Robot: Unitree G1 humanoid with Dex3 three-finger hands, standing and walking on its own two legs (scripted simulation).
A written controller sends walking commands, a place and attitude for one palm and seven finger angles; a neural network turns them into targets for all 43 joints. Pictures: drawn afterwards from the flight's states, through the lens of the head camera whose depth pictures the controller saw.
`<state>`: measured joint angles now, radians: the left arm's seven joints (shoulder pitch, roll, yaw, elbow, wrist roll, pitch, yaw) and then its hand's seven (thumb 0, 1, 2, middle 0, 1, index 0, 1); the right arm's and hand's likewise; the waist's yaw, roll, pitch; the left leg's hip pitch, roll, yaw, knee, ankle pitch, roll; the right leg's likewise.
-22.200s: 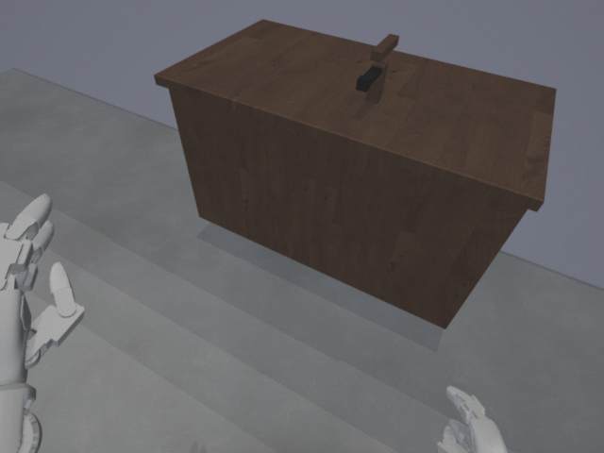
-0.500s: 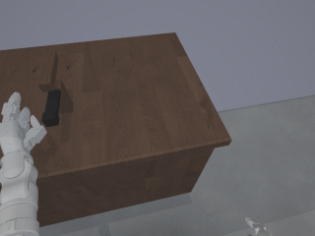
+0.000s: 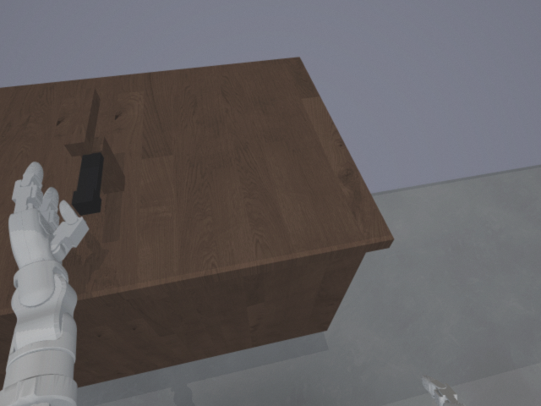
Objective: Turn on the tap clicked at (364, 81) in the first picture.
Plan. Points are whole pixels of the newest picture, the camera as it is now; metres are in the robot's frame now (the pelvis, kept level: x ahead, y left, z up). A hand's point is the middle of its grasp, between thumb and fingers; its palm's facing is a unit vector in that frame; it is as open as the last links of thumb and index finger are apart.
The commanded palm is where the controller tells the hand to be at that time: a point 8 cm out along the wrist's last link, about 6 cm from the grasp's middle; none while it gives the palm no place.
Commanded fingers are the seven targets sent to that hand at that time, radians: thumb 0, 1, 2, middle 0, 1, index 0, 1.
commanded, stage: push the lever round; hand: left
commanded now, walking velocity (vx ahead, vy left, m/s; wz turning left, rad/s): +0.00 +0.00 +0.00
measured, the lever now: (87, 201) +0.38 +0.30 +0.09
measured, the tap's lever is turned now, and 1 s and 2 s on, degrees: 1 24 52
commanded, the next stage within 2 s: none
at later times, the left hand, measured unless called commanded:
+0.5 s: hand (100, 220) +0.35 +0.27 +0.07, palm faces +0.55 -0.84 -0.05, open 7.5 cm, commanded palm +0.31 +0.29 +0.08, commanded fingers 0.00 0.90 0.90 -0.15 -0.15 -0.15 -0.15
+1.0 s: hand (126, 213) +0.36 +0.24 +0.08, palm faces +0.64 -0.76 -0.06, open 7.5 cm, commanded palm +0.32 +0.26 +0.08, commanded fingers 0.00 0.90 0.90 -0.15 -0.15 -0.15 -0.15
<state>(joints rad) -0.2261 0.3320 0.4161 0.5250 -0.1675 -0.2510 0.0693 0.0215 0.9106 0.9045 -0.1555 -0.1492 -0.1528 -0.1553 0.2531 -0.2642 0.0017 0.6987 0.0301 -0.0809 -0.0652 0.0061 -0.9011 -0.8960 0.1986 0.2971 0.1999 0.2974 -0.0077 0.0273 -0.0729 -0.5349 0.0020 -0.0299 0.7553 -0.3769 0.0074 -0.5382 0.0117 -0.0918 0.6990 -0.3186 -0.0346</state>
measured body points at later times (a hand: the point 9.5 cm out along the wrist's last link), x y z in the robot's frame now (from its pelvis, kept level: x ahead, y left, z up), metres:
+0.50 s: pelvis +0.00 +0.00 +0.00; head +0.04 +0.00 +0.45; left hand +0.32 +0.31 +0.08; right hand +0.13 -0.25 -0.11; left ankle +0.00 +0.11 -0.71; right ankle +0.02 -0.10 -0.71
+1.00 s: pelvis +0.00 +0.00 +0.00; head +0.03 -0.01 +0.45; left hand +0.32 +0.27 +0.08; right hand +0.14 -0.25 -0.11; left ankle +0.00 +0.11 -0.71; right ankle +0.02 -0.10 -0.71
